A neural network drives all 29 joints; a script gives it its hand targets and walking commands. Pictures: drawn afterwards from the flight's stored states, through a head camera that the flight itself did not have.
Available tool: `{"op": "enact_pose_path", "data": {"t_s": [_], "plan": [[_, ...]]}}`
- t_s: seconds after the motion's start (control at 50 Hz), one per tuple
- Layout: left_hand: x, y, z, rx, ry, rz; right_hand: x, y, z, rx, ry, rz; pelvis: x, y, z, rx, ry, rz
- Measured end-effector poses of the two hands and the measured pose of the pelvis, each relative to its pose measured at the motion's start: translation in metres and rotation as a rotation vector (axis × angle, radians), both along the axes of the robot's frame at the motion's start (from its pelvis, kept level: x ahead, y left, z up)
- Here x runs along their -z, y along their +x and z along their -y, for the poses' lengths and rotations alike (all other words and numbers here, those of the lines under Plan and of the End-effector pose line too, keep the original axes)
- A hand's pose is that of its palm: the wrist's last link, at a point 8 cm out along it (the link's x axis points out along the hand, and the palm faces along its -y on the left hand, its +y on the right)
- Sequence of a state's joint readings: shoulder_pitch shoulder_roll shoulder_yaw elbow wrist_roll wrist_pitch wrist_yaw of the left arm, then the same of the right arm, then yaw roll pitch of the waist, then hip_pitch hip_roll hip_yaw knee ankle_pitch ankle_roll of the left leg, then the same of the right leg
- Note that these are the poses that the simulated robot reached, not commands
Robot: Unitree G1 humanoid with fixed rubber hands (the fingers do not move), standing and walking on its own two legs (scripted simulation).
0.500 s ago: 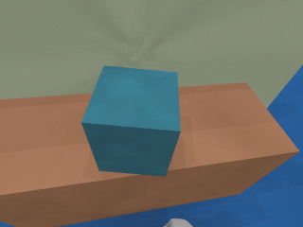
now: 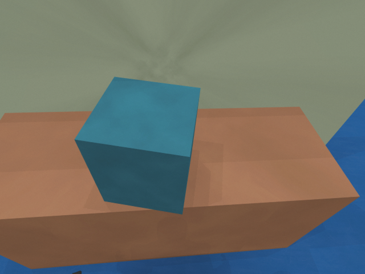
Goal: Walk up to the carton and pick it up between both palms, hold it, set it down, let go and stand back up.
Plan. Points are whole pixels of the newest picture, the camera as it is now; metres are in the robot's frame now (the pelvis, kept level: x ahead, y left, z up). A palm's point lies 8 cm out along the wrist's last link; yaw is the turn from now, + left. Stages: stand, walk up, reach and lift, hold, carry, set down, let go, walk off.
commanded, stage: walk up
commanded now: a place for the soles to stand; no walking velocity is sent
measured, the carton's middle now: (149, 147) +0.44 +0.10 -0.02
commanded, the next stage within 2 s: none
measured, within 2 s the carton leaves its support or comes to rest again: neither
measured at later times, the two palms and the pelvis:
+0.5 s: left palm out of the picture +0.10 +0.26 -0.10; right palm out of the picture +0.13 -0.25 -0.10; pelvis +0.03 -0.01 +0.01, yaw +8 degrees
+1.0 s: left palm out of the picture +0.06 +0.28 -0.11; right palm (287, 263) +0.17 -0.24 -0.09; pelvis +0.02 -0.01 +0.00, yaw +12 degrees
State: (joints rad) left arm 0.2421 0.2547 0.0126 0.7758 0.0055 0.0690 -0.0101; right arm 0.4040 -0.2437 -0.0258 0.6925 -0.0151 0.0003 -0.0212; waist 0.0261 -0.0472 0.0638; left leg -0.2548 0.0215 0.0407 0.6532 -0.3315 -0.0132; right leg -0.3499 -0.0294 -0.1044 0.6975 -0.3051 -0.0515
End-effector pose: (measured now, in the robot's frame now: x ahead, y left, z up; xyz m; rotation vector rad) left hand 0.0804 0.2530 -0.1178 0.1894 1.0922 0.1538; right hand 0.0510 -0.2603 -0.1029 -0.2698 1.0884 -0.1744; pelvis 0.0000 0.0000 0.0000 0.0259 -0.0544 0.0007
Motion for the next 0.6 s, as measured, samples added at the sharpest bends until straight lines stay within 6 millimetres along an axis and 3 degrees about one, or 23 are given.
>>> {"op": "enact_pose_path", "data": {"t_s": [0.12,0.26,0.38,0.6], "plan": [[-0.002,-0.009,0.007,-0.007,-0.023,-0.001,-0.005,0.000,0.005,-0.009,0.007,-0.036,-0.006,0.007,0.006,-0.030,-0.012,-0.025],[-0.015,-0.008,0.002,-0.036,0.022,0.004,-0.005,0.029,0.003,-0.070,0.031,-0.009,-0.010,0.014,0.009,-0.075,-0.015,-0.039],[-0.023,0.004,-0.007,-0.047,0.049,0.029,-0.003,0.054,-0.006,-0.116,0.041,0.013,-0.010,0.023,0.007,-0.107,-0.023,-0.044],[-0.017,0.019,-0.014,-0.074,0.029,0.086,-0.013,0.099,-0.012,-0.189,-0.003,0.085,-0.003,0.029,0.004,-0.158,-0.033,-0.034]]}}
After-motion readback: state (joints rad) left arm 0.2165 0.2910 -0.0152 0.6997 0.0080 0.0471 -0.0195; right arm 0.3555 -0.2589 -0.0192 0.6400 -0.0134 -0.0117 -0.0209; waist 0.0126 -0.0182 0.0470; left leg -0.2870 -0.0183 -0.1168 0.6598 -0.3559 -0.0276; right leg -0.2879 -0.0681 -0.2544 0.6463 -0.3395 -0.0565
